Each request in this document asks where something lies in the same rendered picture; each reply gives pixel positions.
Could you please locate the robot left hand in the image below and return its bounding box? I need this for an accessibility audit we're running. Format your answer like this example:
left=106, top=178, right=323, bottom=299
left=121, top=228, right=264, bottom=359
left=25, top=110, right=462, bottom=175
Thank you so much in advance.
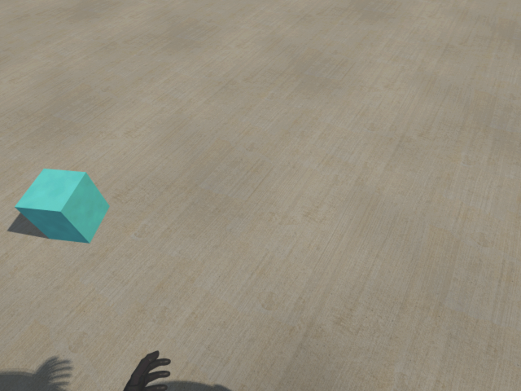
left=123, top=350, right=171, bottom=391

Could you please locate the carton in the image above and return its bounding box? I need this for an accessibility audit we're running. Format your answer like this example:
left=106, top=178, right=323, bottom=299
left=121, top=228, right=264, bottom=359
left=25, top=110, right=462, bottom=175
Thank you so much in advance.
left=15, top=169, right=110, bottom=244

